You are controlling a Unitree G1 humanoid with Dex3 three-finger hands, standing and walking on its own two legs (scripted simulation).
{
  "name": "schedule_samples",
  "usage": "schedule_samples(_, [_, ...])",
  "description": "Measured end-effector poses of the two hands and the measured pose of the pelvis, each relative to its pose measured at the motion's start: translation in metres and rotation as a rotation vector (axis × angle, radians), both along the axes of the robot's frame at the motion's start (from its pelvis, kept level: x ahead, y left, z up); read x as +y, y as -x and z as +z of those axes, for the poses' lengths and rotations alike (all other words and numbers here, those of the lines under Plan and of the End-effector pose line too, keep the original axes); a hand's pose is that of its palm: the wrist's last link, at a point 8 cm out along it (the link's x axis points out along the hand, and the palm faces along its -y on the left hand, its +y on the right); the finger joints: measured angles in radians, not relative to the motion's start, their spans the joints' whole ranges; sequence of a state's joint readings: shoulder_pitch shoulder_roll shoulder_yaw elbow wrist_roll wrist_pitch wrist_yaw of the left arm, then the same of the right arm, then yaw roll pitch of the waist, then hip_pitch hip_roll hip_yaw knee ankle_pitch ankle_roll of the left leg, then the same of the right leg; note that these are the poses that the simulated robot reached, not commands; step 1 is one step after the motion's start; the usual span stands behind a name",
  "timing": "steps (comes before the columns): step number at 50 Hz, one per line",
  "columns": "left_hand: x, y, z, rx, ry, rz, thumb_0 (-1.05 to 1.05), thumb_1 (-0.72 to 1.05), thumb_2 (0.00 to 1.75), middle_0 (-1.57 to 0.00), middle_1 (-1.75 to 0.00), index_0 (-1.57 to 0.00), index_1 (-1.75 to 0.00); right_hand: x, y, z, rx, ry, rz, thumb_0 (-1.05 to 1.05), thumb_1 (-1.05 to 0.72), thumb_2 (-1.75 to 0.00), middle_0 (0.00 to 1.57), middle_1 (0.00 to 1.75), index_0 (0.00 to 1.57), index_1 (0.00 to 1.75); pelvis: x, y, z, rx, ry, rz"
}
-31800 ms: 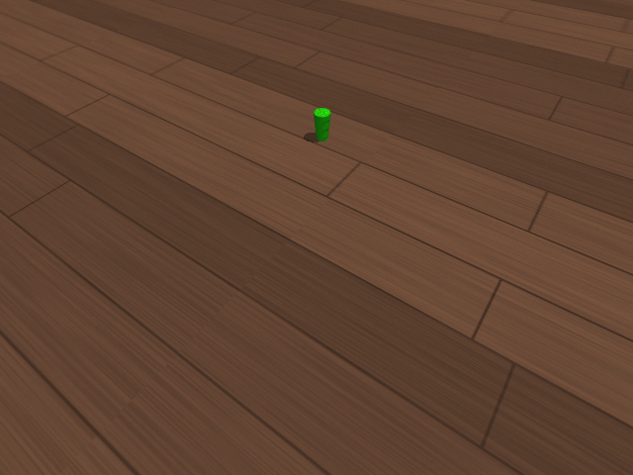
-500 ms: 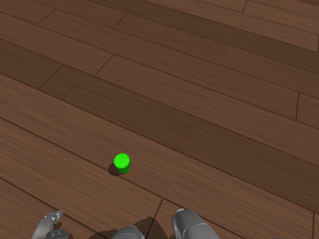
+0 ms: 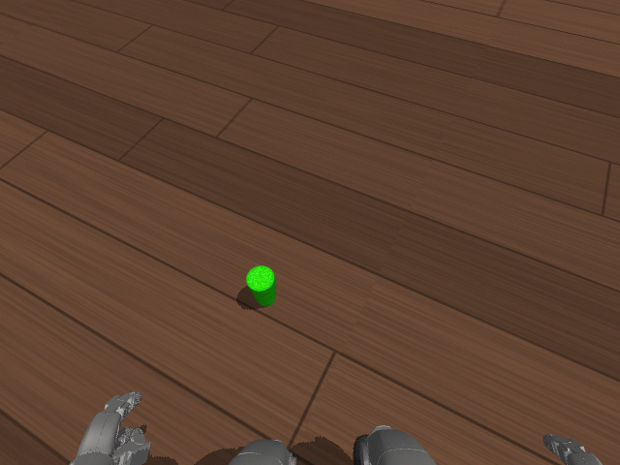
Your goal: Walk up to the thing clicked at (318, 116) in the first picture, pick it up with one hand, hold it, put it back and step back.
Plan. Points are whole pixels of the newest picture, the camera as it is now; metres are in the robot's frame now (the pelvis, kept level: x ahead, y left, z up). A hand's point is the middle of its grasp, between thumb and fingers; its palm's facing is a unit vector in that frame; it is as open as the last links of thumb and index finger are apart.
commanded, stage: step back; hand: left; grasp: from the side
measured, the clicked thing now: (263, 288) +0.63 +0.20 -0.68
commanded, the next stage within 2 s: none
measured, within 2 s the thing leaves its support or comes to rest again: neither
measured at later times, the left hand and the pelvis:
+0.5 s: hand out of the picture -0.08 +0.24 -0.15, palm faces -0.07 -0.91 -0.40, open 7.4 cm; pelvis -0.17 -0.03 -0.01, yaw -4 degrees
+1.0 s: hand out of the picture -0.23 +0.22 -0.14, palm faces +0.00 -0.93 -0.37, open 7.4 cm; pelvis -0.35 -0.04 +0.00, yaw -1 degrees
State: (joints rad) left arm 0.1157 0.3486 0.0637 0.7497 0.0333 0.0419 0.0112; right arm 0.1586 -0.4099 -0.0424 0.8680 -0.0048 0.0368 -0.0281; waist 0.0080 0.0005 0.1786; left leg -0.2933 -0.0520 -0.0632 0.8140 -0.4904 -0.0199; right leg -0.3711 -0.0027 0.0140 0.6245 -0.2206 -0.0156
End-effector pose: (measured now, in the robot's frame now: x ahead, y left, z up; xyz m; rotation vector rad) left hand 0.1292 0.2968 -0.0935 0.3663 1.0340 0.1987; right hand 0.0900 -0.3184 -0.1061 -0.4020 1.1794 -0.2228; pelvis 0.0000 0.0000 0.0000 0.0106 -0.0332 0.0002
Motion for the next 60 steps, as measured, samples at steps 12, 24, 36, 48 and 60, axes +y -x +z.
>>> schedule_samples(12, [0.021, 0.097, -0.016, 0.09, 0.028, 0.047, 0.01, 0.9, 0.9, -0.21, -0.3, -0.2, -0.3, 0.016, 0.081, 0.024, -0.017, 0.021, -0.001, 0.01, -0.9, -0.9, 0.21, 0.3, 0.21, 0.3, 0.005, 0.072, 0.007, -0.011, 0.032, -0.025])
schedule_samples(24, [-0.011, 0.206, -0.019, 0.171, -0.028, 0.006, 0.01, 0.9, 0.9, -0.2, -0.3, -0.2, -0.3, -0.032, 0.147, -0.002, -0.128, -0.002, -0.024, 0.0, -0.9, -0.9, 0.21, 0.3, 0.21, 0.3, -0.029, 0.168, -0.013, -0.025, 0.049, -0.078])
schedule_samples(36, [-0.027, 0.268, 0.004, 0.061, -0.046, 0.024, 0.01, 0.9, 0.89, -0.21, -0.3, -0.21, -0.3, -0.038, 0.265, -0.009, 0.036, -0.018, -0.017, 0.0, -0.91, -0.9, 0.21, 0.3, 0.21, 0.3, -0.038, 0.243, -0.001, -0.004, -0.014, -0.004])
schedule_samples(48, [-0.026, 0.342, -0.01, 0.045, 0.014, 0.045, 0.01, 0.9, 0.9, -0.21, -0.3, -0.2, -0.3, -0.026, 0.342, 0.008, 0.01, -0.004, 0.017, 0.01, -0.9, -0.9, 0.21, 0.3, 0.21, 0.3, -0.039, 0.332, 0.002, -0.016, 0.023, 0.003])
schedule_samples(60, [-0.051, 0.478, -0.008, 0.188, -0.01, 0.063, 0.01, 0.9, 0.89, -0.21, -0.3, -0.21, -0.3, -0.059, 0.396, 0.002, -0.072, -0.045, -0.032, 0.0, -0.91, -0.9, 0.21, 0.3, 0.21, 0.3, -0.062, 0.393, 0.003, -0.027, 0.013, -0.058])
